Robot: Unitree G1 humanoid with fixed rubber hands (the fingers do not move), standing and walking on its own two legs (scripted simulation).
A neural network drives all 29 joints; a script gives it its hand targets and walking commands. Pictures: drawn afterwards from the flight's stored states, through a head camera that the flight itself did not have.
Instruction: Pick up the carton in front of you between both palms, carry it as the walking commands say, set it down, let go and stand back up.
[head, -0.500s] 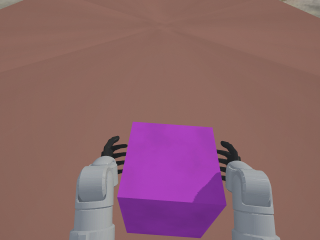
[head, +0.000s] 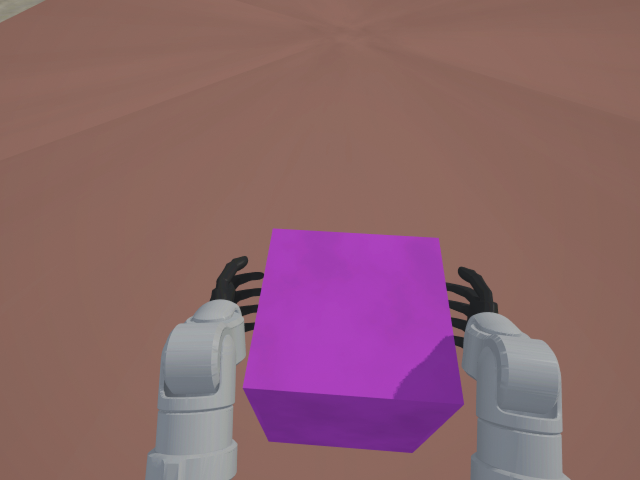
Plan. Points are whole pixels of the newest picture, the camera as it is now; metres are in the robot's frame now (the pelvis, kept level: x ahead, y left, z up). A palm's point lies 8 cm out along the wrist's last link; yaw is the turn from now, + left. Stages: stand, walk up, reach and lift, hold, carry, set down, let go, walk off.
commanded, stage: carry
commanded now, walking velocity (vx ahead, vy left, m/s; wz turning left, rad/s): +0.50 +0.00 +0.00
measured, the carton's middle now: (347, 347) +0.29 +0.00 +0.00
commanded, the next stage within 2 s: none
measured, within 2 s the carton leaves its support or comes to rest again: neither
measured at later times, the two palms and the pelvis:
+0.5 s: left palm (251, 174) +0.60 +0.17 +0.07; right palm (410, 176) +0.59 -0.12 +0.07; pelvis +0.32 +0.04 +0.01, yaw -3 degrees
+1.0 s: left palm (275, 106) +0.83 +0.15 +0.09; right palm (406, 105) +0.82 -0.13 +0.09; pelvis +0.53 +0.02 +0.01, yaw +0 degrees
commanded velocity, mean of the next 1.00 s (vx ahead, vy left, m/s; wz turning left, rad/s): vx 0.20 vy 0.00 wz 0.00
